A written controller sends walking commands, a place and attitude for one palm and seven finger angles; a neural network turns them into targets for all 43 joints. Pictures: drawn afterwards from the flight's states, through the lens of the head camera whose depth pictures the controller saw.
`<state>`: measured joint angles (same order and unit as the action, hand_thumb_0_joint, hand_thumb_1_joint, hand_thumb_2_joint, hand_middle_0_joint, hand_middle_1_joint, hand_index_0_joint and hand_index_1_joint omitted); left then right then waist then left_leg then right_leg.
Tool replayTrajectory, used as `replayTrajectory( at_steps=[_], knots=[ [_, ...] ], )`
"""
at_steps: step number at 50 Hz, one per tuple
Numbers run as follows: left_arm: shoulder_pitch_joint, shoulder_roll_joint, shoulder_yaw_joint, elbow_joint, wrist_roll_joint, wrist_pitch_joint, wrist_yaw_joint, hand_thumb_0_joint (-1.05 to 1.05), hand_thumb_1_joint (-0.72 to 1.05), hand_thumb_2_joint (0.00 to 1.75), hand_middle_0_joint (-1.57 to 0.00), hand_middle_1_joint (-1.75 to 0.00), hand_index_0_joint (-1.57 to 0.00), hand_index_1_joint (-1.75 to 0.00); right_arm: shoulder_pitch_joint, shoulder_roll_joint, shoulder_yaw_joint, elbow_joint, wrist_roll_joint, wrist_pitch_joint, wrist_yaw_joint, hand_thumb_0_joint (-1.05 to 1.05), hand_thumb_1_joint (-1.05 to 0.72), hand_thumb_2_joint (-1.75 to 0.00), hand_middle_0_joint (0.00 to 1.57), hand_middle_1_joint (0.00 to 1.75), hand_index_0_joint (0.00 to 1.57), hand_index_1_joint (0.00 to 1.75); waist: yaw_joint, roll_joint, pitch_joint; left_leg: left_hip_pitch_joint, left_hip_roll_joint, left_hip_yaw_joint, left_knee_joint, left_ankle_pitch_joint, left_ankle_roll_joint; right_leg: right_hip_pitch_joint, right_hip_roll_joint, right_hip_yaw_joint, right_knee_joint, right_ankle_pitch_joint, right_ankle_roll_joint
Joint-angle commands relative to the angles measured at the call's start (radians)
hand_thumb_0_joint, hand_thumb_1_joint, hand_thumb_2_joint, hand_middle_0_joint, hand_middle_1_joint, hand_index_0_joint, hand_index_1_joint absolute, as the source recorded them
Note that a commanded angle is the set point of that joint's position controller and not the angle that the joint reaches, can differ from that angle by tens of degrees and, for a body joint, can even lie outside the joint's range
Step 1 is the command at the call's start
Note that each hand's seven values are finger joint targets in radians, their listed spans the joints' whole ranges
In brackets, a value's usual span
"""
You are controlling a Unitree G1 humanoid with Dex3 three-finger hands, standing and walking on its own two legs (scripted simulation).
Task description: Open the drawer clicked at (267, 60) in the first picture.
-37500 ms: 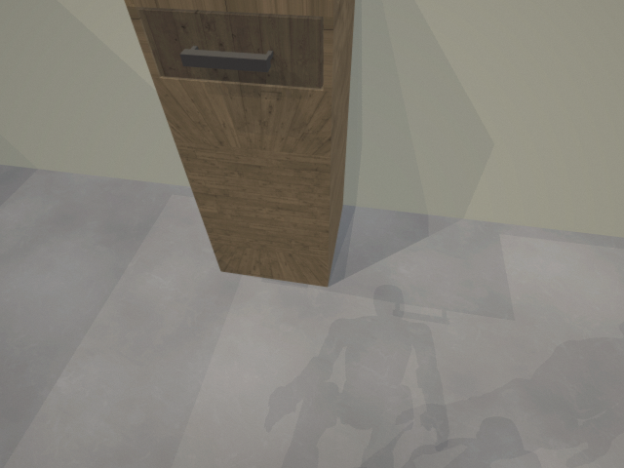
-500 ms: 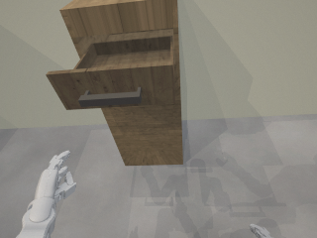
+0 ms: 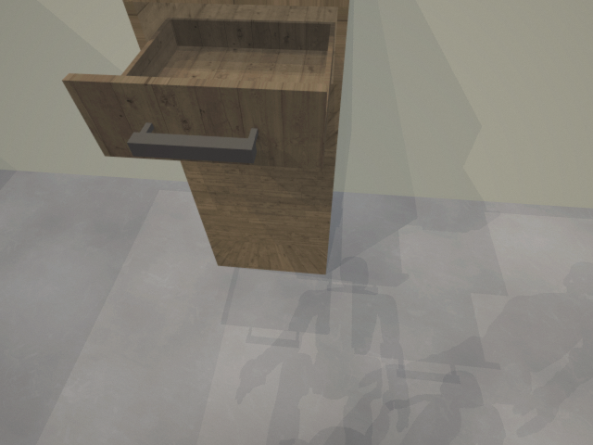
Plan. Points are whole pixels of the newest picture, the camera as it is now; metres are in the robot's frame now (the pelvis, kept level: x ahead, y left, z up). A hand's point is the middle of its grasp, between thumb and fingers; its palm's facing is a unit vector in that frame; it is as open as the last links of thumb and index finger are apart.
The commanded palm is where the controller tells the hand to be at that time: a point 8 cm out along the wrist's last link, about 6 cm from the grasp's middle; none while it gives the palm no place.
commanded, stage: let the arm hang, fingers relaxed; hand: left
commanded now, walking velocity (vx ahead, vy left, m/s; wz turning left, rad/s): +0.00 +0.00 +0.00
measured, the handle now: (196, 139) +0.51 +0.18 +0.13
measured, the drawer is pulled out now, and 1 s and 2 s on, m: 0.28 0.28 0.28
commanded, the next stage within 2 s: look to check the result in 0.44 s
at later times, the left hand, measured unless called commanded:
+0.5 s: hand out of the picture +0.04 +0.14 -0.16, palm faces +0.03 -0.97 -0.23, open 7.3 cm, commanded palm none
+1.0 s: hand out of the picture +0.00 +0.16 -0.16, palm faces +0.04 -0.98 -0.21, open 7.3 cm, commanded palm none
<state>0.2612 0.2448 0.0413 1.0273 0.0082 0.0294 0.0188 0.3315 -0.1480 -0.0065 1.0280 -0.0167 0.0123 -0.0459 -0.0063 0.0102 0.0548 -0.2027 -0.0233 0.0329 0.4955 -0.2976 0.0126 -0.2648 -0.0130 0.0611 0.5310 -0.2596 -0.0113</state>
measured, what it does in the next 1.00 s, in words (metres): stands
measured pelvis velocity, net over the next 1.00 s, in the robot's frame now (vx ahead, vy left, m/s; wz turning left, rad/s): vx -0.01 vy -0.02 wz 0.01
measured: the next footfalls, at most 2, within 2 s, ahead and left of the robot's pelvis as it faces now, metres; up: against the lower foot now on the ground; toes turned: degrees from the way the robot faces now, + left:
none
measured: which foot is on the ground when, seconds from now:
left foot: down 0.00-1.00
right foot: down 0.00-1.00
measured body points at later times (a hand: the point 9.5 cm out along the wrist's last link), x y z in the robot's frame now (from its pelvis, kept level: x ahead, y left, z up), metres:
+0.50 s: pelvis -0.01 -0.04 +0.01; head +0.00 -0.06 +0.46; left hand +0.03 +0.19 -0.14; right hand -0.03 -0.28 -0.16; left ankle -0.02 +0.11 -0.73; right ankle +0.01 -0.13 -0.73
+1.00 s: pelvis -0.01 -0.02 +0.01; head +0.01 -0.03 +0.46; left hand +0.00 +0.21 -0.15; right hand -0.03 -0.24 -0.16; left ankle -0.02 +0.11 -0.73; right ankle +0.01 -0.13 -0.73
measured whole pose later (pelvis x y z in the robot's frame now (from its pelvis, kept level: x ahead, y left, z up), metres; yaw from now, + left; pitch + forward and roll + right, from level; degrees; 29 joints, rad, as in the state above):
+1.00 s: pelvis -0.01 -0.02 +0.01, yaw +1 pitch -1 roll +0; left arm 0.22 0.15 0.04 1.13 0.01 0.01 0.03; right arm 0.29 -0.13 -0.02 1.11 -0.02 0.01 -0.04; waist -0.02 0.02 0.07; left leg -0.15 0.03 0.01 0.41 -0.24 -0.02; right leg -0.20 0.03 0.03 0.42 -0.20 -0.02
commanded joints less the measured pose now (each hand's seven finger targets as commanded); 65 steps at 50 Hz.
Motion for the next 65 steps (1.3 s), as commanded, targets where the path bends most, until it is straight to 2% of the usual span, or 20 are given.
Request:
replayTrajectory(
  at_steps=[1,2,3,4,6,8,10,13,15,19,23,28,32,44,50,55,59,65],
  knots=[
    [-0.027,0.113,0.003,-0.010,-0.004,-0.024,0.005,0.00,0.90,0.90,-0.20,-0.30,-0.20,-0.30,0.040,-0.119,-0.032,-0.015,0.005,-0.010,0.012,0.00,-0.90,-0.90,0.20,0.30,0.20,0.30,-0.024,0.029,0.042,-0.014,0.091,-0.099,-0.145,0.025,0.022,-0.004,-0.109,0.085,-0.171,0.044,-0.055],
    [-0.023,0.101,0.005,0.000,-0.001,-0.029,0.007,0.00,0.90,0.90,-0.20,-0.30,-0.20,-0.30,0.031,-0.135,-0.034,-0.006,0.000,-0.013,0.008,0.00,-0.90,-0.90,0.20,0.30,0.20,0.30,-0.020,0.000,0.025,0.007,0.111,-0.104,-0.139,0.131,0.027,0.015,-0.065,0.075,-0.138,0.148,-0.046],
    [-0.016,0.090,0.005,0.011,-0.001,-0.036,0.010,0.00,0.90,0.90,-0.20,-0.30,-0.20,-0.30,0.025,-0.147,-0.038,-0.001,0.002,-0.016,0.004,0.00,-0.90,-0.90,0.20,0.30,0.20,0.30,-0.014,-0.050,-0.015,0.025,0.120,-0.093,-0.115,0.198,0.027,0.060,-0.065,0.061,-0.131,0.244,-0.040],
    [-0.014,0.084,0.002,0.019,-0.003,-0.039,0.013,0.00,0.90,0.90,-0.20,-0.30,-0.20,-0.30,0.025,-0.140,-0.039,0.004,0.005,-0.015,0.005,0.00,-0.90,-0.90,0.20,0.30,0.20,0.30,-0.015,-0.078,-0.035,0.040,0.110,-0.082,-0.107,0.205,0.022,0.080,-0.075,0.062,-0.142,0.283,-0.039],
    [-0.021,0.077,0.001,0.026,-0.003,-0.041,0.016,0.00,0.90,0.90,-0.20,-0.30,-0.20,-0.30,0.026,-0.120,-0.036,0.021,0.005,-0.009,0.008,0.00,-0.90,-0.90,0.20,0.30,0.20,0.30,-0.023,-0.093,-0.031,0.043,0.096,-0.064,-0.110,0.153,0.011,0.077,-0.082,0.073,-0.175,0.243,-0.035],
    [-0.040,0.074,0.003,0.028,-0.003,-0.040,0.018,0.00,0.90,0.90,-0.20,-0.30,-0.20,-0.30,0.020,-0.116,-0.035,0.033,0.001,-0.005,0.008,0.00,-0.90,-0.90,0.20,0.30,0.20,0.30,-0.025,-0.065,0.003,0.047,0.095,-0.063,-0.120,0.145,0.007,0.050,-0.078,0.078,-0.194,0.197,-0.037],
    [-0.038,0.073,0.007,0.031,-0.002,-0.041,0.019,0.00,0.90,0.90,-0.20,-0.30,-0.20,-0.30,0.020,-0.113,-0.035,0.039,0.001,-0.004,0.009,0.00,-0.90,-0.90,0.20,0.30,0.20,0.30,-0.022,-0.054,-0.013,0.052,0.096,-0.061,-0.117,0.155,0.006,0.068,-0.075,0.077,-0.203,0.198,-0.035],
    [-0.050,0.063,0.009,0.034,-0.003,-0.041,0.020,0.00,0.90,0.90,-0.20,-0.30,-0.20,-0.30,0.011,-0.110,-0.034,0.048,-0.002,-0.003,0.006,0.00,-0.90,-0.90,0.20,0.30,0.20,0.30,-0.023,-0.036,0.011,0.050,0.097,-0.057,-0.124,0.155,-0.002,0.058,-0.074,0.079,-0.215,0.183,-0.037],
    [-0.051,0.062,0.013,0.037,-0.002,-0.041,0.021,0.00,0.90,0.90,-0.20,-0.30,-0.20,-0.30,0.012,-0.110,-0.034,0.050,-0.002,-0.001,0.006,0.00,-0.90,-0.90,0.20,0.30,0.20,0.30,-0.022,-0.038,0.011,0.051,0.101,-0.056,-0.120,0.157,-0.003,0.057,-0.070,0.075,-0.223,0.172,-0.036],
    [-0.053,0.058,0.017,0.041,-0.004,-0.040,0.019,0.00,0.90,0.90,-0.20,-0.30,-0.20,-0.30,0.018,-0.109,-0.033,0.059,-0.005,0.000,0.003,0.00,-0.90,-0.90,0.20,0.30,0.20,0.30,-0.023,-0.002,0.003,0.053,0.102,-0.051,-0.124,0.147,-0.006,0.068,-0.070,0.082,-0.237,0.147,-0.039],
    [-0.048,0.057,0.020,0.045,-0.004,-0.038,0.018,0.00,0.90,0.90,-0.20,-0.30,-0.20,-0.30,0.029,-0.110,-0.035,0.062,-0.005,0.003,0.003,0.00,-0.90,-0.90,0.20,0.30,0.20,0.30,-0.021,-0.028,0.012,0.050,0.098,-0.049,-0.117,0.124,-0.006,0.061,-0.069,0.088,-0.264,0.082,-0.039],
    [-0.041,0.052,0.021,0.053,-0.005,-0.034,0.018,0.00,0.90,0.90,-0.20,-0.30,-0.20,-0.30,0.051,-0.105,-0.033,0.071,-0.006,0.007,0.002,0.00,-0.90,-0.90,0.20,0.30,0.20,0.30,-0.023,-0.016,0.040,0.042,0.103,-0.052,-0.121,0.102,-0.004,0.035,-0.062,0.089,-0.283,-0.003,-0.043],
    [-0.029,0.047,0.021,0.058,-0.005,-0.033,0.018,0.00,0.90,0.90,-0.20,-0.30,-0.20,-0.30,0.066,-0.102,-0.033,0.073,-0.005,0.006,0.001,0.00,-0.90,-0.90,0.20,0.30,0.20,0.30,-0.021,-0.024,0.030,0.035,0.104,-0.058,-0.125,0.093,-0.001,0.043,-0.059,0.086,-0.281,-0.035,-0.044],
    [0.001,0.019,0.014,0.073,-0.004,-0.033,0.017,0.00,0.90,0.90,-0.20,-0.30,-0.20,-0.30,0.060,-0.094,-0.033,0.071,-0.001,-0.008,-0.004,0.00,-0.90,-0.90,0.20,0.30,0.20,0.30,-0.015,0.018,0.014,0.033,0.129,-0.082,-0.151,0.143,0.009,0.053,-0.048,0.046,-0.198,0.112,-0.042],
    [0.003,0.015,0.013,0.070,-0.001,-0.032,0.017,0.00,0.90,0.90,-0.20,-0.30,-0.20,-0.30,0.040,-0.096,-0.035,0.063,0.000,-0.009,-0.003,0.00,-0.90,-0.90,0.20,0.30,0.20,0.30,-0.010,0.028,0.027,0.022,0.131,-0.095,-0.163,0.121,0.014,0.039,-0.045,0.038,-0.187,0.097,-0.036],
    [0.002,0.019,0.012,0.066,0.001,-0.033,0.016,0.00,0.90,0.90,-0.20,-0.30,-0.20,-0.30,0.023,-0.100,-0.036,0.057,-0.001,-0.010,-0.001,0.00,-0.90,-0.90,0.20,0.30,0.20,0.30,-0.008,0.024,0.023,0.023,0.133,-0.100,-0.167,0.122,0.017,0.037,-0.046,0.035,-0.178,0.110,-0.032],
    [-0.006,0.023,0.013,0.062,0.001,-0.036,0.015,0.00,0.90,0.90,-0.20,-0.30,-0.20,-0.30,0.017,-0.105,-0.038,0.055,0.000,-0.014,-0.002,0.00,-0.90,-0.90,0.20,0.30,0.20,0.30,-0.013,-0.002,-0.002,0.043,0.132,-0.095,-0.157,0.171,0.015,0.050,-0.053,0.035,-0.166,0.172,-0.029],
    [-0.012,0.035,0.015,0.057,0.001,-0.039,0.016,0.00,0.90,0.90,-0.20,-0.30,-0.20,-0.30,-0.003,-0.113,-0.040,0.053,0.001,-0.012,0.000,0.00,-0.90,-0.90,0.20,0.30,0.20,0.30,-0.013,-0.007,-0.006,0.054,0.128,-0.089,-0.152,0.173,0.014,0.052,-0.055,0.039,-0.174,0.179,-0.030]
  ],
)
